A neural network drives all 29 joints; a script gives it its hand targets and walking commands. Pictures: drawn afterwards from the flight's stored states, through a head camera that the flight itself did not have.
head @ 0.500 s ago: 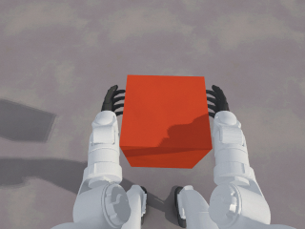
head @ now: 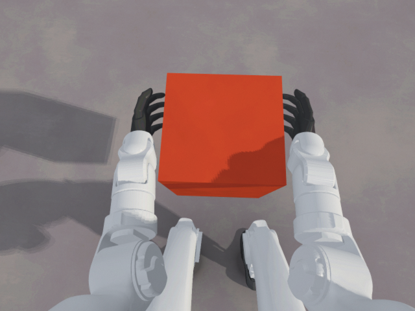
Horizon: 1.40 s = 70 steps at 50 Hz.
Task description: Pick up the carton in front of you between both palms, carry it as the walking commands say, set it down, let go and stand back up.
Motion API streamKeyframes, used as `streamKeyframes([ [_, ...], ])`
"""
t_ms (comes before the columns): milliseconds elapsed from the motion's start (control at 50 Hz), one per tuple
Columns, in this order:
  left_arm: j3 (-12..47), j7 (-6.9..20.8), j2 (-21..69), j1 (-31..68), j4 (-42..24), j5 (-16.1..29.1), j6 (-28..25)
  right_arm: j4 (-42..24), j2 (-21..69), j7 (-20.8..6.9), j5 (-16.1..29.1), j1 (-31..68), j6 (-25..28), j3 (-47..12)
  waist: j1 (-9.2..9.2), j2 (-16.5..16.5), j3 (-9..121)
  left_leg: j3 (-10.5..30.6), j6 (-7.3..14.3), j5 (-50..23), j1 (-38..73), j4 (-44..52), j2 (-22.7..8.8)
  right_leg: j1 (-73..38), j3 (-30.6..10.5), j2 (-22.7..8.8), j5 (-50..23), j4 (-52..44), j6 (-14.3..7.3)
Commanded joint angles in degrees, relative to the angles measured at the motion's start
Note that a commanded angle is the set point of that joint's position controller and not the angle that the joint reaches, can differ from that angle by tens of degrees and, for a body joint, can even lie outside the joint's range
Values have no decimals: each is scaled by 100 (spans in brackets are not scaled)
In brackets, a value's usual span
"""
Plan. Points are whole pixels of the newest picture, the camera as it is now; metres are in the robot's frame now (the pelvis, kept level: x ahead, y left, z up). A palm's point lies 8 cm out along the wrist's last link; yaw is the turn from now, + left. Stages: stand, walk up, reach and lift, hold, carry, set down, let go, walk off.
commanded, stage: set down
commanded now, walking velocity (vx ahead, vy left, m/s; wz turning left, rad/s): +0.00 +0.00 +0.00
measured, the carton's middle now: (220, 146) +0.42 +0.01 -0.16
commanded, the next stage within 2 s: none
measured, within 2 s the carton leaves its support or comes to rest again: neither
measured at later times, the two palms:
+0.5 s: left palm (156, 141) +0.45 +0.18 -0.24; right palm (274, 143) +0.45 -0.12 -0.25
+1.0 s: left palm (165, 144) +0.47 +0.18 -0.37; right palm (263, 147) +0.47 -0.12 -0.37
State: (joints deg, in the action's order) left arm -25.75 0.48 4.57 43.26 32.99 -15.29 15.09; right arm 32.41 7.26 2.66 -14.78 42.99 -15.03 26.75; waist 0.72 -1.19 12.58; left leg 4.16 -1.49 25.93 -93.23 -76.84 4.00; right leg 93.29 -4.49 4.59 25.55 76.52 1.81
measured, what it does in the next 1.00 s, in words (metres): lowers itself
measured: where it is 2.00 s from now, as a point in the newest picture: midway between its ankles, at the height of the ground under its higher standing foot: (219, 269)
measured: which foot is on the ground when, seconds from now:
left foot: down 0.00-1.00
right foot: down 0.00-1.00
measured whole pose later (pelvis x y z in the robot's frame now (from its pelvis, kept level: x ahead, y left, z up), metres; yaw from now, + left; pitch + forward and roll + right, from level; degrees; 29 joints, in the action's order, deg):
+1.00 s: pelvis -0.04 +0.01 -0.22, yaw -1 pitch +42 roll -1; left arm -16.2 -5.0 -10.9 70.8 50.5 -1.4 10.8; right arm 47.5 -5.7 10.2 -0.9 68.8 -10.4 18.7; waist 1.8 -1.2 -8.5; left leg 3.2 -3.2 33.7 -130.7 -122.3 6.9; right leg 130.3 -3.9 9.1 33.4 121.3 5.8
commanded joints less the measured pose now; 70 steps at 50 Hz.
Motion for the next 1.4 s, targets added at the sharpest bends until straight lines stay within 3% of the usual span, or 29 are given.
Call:
streamKeyframes([
  [0,3093,1228,4985,2959,580,671,-192,603,5137,-1204,657,3043,205,-3231,102,61,4667,-490,-39,-2143,2160,191,540,-2148,491,533,-1987,-169,87],
  [260,3149,918,4474,4123,668,1070,-326,584,4703,-707,994,4297,387,-3302,170,65,5405,-673,-125,-1403,1123,-1062,566,-1226,725,662,-1231,1147,144],
  [540,2747,936,4045,5301,1215,1116,-231,1123,4193,-662,1040,5575,331,-2751,189,130,5110,-758,-104,-800,187,-2077,494,-87,903,646,-572,2289,112],
  [760,2884,951,3672,5908,1431,1404,-417,1304,3762,-697,1341,6194,516,-2804,189,164,4926,-783,-110,-1055,-134,-2950,389,380,975,564,-796,3216,102],
  [840,3276,922,3700,6240,1100,1748,-517,1000,3780,-664,1651,6470,600,-3159,232,165,5413,-811,-126,-1359,-51,-3280,366,162,963,535,-1095,3534,93],
  [900,3447,921,3732,6291,924,1975,-542,744,3985,-629,1856,6600,620,-3512,240,-67,5407,-759,-109,-1639,-2,-3439,367,205,1000,546,-1400,3707,120],
  [1000,3313,942,3807,5823,1379,1852,-565,1059,3992,-688,1844,6270,659,-3448,335,-43,4682,-746,-63,-1730,-284,-3604,392,570,953,574,-1415,3809,102],
  [1380,2599,993,2965,6007,2122,1494,-798,1916,3157,-775,1424,6186,826,-2561,216,28,2869,-655,93,-910,-1351,-3759,315,1396,836,553,-725,3945,-20],
])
